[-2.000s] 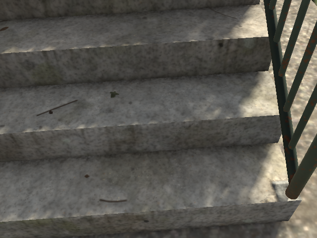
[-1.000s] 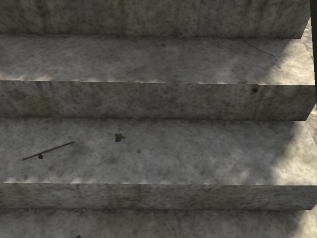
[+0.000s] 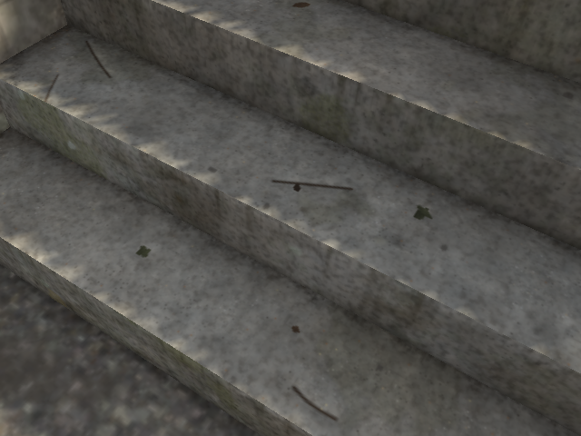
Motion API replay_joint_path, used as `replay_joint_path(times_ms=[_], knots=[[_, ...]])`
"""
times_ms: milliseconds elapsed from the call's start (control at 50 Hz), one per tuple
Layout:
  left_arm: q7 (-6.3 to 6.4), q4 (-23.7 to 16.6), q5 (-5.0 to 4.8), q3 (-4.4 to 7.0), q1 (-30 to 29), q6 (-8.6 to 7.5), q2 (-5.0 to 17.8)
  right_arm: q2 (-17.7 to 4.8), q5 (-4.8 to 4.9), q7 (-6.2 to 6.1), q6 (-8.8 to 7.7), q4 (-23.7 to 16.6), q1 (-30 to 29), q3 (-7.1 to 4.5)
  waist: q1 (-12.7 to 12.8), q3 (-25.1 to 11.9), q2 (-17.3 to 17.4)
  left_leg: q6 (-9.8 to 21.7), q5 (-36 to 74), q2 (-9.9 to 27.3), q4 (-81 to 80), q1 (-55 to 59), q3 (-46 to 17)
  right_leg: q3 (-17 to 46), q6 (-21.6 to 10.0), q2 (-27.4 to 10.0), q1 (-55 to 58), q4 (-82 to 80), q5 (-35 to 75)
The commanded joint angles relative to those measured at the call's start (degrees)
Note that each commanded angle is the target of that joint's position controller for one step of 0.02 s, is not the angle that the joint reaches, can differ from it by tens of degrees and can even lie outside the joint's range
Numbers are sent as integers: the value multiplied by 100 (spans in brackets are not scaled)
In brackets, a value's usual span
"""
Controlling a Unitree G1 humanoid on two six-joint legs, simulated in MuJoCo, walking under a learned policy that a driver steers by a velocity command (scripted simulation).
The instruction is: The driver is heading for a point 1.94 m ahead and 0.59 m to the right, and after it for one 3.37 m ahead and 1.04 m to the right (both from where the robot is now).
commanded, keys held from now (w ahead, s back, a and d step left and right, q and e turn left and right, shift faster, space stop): no key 0.04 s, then e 0.92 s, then no key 0.04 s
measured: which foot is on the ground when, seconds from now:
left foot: down 0.00-0.36, up 0.38-0.84, down 0.86-1.00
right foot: up 0.00-0.34, down 0.36-0.86, up 0.88-1.00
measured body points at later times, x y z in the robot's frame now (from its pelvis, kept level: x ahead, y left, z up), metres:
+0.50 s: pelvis -0.05 -0.02 +0.00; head -0.02 -0.05 +0.45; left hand +0.06 +0.24 -0.12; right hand +0.01 -0.31 -0.14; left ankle -0.05 +0.11 -0.67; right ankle -0.07 -0.10 -0.74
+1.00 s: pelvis -0.06 +0.03 +0.00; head -0.01 +0.04 +0.45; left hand +0.16 +0.24 -0.14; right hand -0.08 -0.28 -0.09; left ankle -0.01 +0.11 -0.74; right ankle -0.13 -0.08 -0.67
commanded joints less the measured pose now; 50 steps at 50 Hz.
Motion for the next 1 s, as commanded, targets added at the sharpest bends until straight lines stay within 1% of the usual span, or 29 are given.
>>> replay_joint_path(times_ms=[20, 40, 60, 100, 160, 220, 280, 320, 340, 360, 380, 400, 420, 440, 460, 480, 500, 540, 600, 700, 800, 840, 860, 880, 900, 920, 940, 960, 1000], knots=[[-22, -130, 47, 124, 125, -4, 517, -721, 50, -143, -167, -285, -331, -75, -4, 12, 1101, 666, 2362, 1395, -1142, 2, -1069, 472, 43, 48, -316, 642, 200], [-39, -6, 74, 116, 276, -9, 471, -683, 69, -142, -191, -224, -235, -50, -5, -185, 1020, 669, 2889, 1332, -1004, 210, -928, 493, 77, 81, -237, 710, 234], [-54, 95, 46, 86, 376, -11, 360, -567, 84, -143, -219, -154, -161, 1, -4, -336, 852, 656, 3060, 1342, -945, 314, -765, 560, 120, 86, -94, 643, 258], [-65, 166, -20, 21, 278, -17, 186, -522, 53, -169, -260, -8, -80, 47, -83, -300, 813, 610, 2750, 1337, -913, 289, -600, 622, 194, 105, 138, 243, 258], [-38, 70, -38, 39, -64, -44, 326, -849, 53, -219, -223, 118, 24, -64, -266, -156, 995, 728, 2402, 1461, -751, 360, -723, 527, 176, 207, 25, -49, 74], [-17, 42, -55, 44, -64, -77, 313, -989, 67, -225, -171, 202, 145, -176, -320, -191, 942, 927, 2538, 1710, -561, 480, -890, 417, 83, 210, -111, -1, -253], [-5, 5, -67, 39, 1, -103, 207, -1035, 64, -237, -142, 244, 69, -265, -254, -279, 868, 962, 2768, 1837, -383, 403, -845, 285, -38, 223, 39, -187, -201], [-15, 16, -69, 29, 183, -146, 143, -1081, 80, -239, -103, 249, -87, -321, -76, -359, 834, 753, 2560, 1745, -121, 154, -601, 188, -164, 278, 528, -956, 465], [-23, 2, -53, 42, 219, -186, 222, -1086, 69, -231, -87, 265, -84, -347, -18, -347, 690, 499, 1984, 1603, 106, -103, -442, 403, -267, 244, 834, -1553, 1045], [-16, -15, 24, 121, 333, -240, 572, -946, 50, -209, -72, 186, -87, -333, -43, -397, 25, 136, 1027, 1187, 907, -666, -54, 1371, -481, -318, 1252, -2115, 1692], [-13, -51, -26, 314, 425, -256, 1280, -558, 81, -229, -28, -102, -319, -235, -34, -154, -1193, -328, -1002, 47, 1855, -1851, 556, 3158, -1219, -1591, 1385, -2346, 3655], [-19, 22, 37, 320, 668, -251, 1214, -570, 34, -279, 36, -103, -552, -217, 198, -137, -982, -329, -2090, -38, 3052, -1982, -3, 3447, -1841, -1997, 1192, -2484, 4398], [-14, -4, -43, 313, 446, -227, 1020, -623, 74, -239, 70, 9, -303, -232, -44, -104, -456, -321, -1742, 101, 3569, -1962, -271, 2915, -1855, -1651, 1079, -2424, 4035], [6, -106, -77, 296, -1, -172, 888, -679, 91, -190, 59, 101, -181, -253, -228, -27, -245, -321, -1278, 175, 3617, -1994, -351, 2494, -1588, -1216, 982, -2415, 3447], [23, -213, -102, 271, -297, -133, 786, -810, 49, -151, 31, 120, -151, -294, -317, -11, -266, -331, -941, 190, 3560, -2110, -349, 2297, -1352, -923, 1073, -2388, 3205], [23, -262, -111, 253, -376, -120, 699, -873, -26, -108, 19, 152, -106, -312, -300, -183, -320, -380, -753, 150, 3602, -2110, -310, 2178, -1295, -767, 1259, -2327, 3391], [5, -260, -126, 248, -318, -112, 669, -857, -44, -72, 12, 167, -56, -312, -272, -330, -298, -435, -674, 113, 3610, -2099, -279, 2147, -1291, -698, 1391, -2284, 3478], [-14, -208, -119, 285, -132, -128, 762, -795, 4, -67, 3, 110, -118, -287, -179, -391, -262, -512, -654, 116, 3301, -2180, -282, 2240, -1286, -697, 1600, -2221, 3424], [-4, -148, -86, 329, 62, -122, 894, -814, 36, -116, 7, 10, -274, -267, -20, -357, -422, -558, -755, 113, 2799, -2232, -334, 2602, -1332, -748, 1718, -2217, 3043], [-45, -197, -24, 390, -110, -64, 1081, -896, 85, -137, -45, -103, -289, -262, 5, -397, -515, -504, -887, 7, 2190, -1798, -415, 3077, -1316, -714, 1416, -2190, 2818], [-109, -319, 2, 412, -624, -1, 1090, -924, 145, -193, -215, -137, 93, -249, -182, -464, -645, -380, -786, -208, 1048, -748, -451, 3391, -989, -477, 835, -2139, 2734], [-127, -385, -74, 391, -950, 21, 1027, -926, 144, -265, -292, -36, 573, -260, -527, -412, -527, -312, 59, -190, -530, 217, -410, 3303, -553, -96, 303, -1909, 1946], [-141, -438, -92, 313, -772, -33, 710, -1305, 57, -320, -280, -42, 628, -336, -454, -464, 180, -130, -194, 651, -1312, 768, -1212, 2924, -233, 300, -300, -1318, 930], [-141, -472, -115, 218, -350, -98, 280, -1771, 4, -346, -226, -273, 262, -396, -187, -554, 1393, 326, -465, 2227, -1662, 1089, -2830, 1687, 46, 1149, -1092, 4, -463], [-98, -377, 48, 350, -401, -92, 845, -1788, -53, -287, -171, -321, -10, -407, -194, -389, 1151, 920, -180, 2570, -1579, 48, -3013, 1260, 110, 972, -1031, 1151, -842], [-110, -320, 88, 400, -403, -75, 984, -1393, -35, -240, -180, -385, -202, -313, -50, -195, 806, 964, 206, 2318, -1477, -272, -2617, 1326, 101, 736, -841, 1777, -565], [-171, -232, 112, 419, -364, -31, 928, -1159, 0, -200, -218, -431, -465, -261, 43, -25, 745, 809, 507, 1865, -1338, -468, -1877, 1246, 128, 682, -798, 2193, -202], [-244, -182, 92, 424, -240, 25, 874, -1087, -5, -187, -237, -505, -605, -236, 108, -63, 912, 658, 819, 1526, -1216, -356, -1350, 1132, 181, 686, -836, 2494, 45], [-328, -133, 44, 382, -199, 76, 758, -1037, 4, -206, -224, -457, -313, -206, -53, -151, 996, 695, 1758, 1345, -957, 4, -976, 1005, 302, 724, -943, 2600, 64]])
Velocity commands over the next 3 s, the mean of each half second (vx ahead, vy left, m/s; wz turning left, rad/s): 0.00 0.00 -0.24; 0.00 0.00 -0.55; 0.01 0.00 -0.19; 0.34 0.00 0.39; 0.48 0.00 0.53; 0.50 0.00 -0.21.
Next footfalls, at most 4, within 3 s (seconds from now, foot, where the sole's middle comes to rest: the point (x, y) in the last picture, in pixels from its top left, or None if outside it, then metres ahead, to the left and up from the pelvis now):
0.36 right None -0.03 -0.10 -0.78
0.86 left None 0.02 0.09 -0.78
1.28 right None -0.12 -0.08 -0.78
1.62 left None -0.04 0.10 -0.78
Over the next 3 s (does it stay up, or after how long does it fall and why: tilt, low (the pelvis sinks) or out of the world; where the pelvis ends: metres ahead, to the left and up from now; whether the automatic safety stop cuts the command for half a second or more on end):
stays up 0.38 -0.05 0.03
